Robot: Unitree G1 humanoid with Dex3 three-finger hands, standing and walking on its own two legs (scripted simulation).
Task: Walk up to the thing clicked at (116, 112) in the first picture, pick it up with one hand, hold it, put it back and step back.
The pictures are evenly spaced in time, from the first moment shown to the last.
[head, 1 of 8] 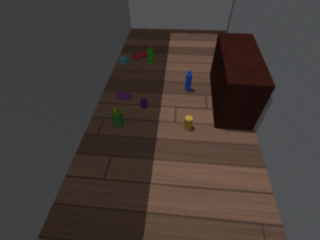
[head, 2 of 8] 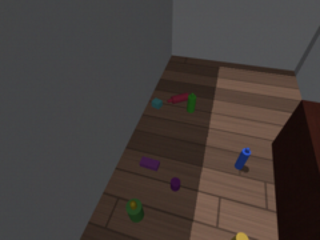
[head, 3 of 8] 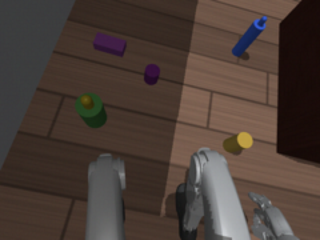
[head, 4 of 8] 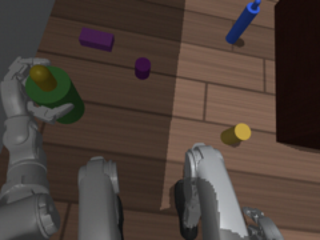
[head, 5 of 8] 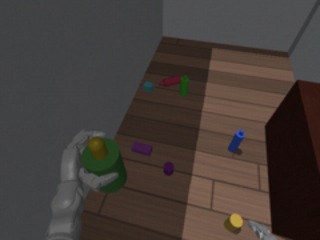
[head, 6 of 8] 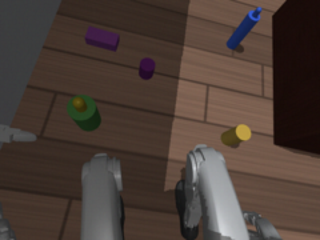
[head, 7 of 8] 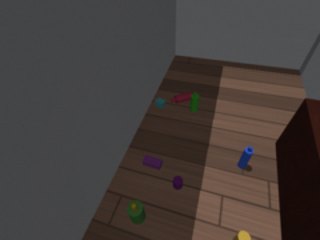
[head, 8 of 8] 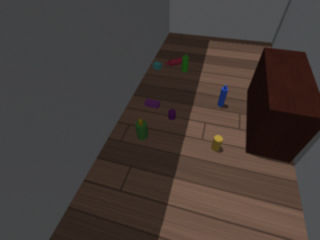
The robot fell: no
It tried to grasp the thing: yes
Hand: left
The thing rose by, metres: 0.65
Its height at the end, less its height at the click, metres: +0.00
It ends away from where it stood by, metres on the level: 0.02
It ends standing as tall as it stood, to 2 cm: yes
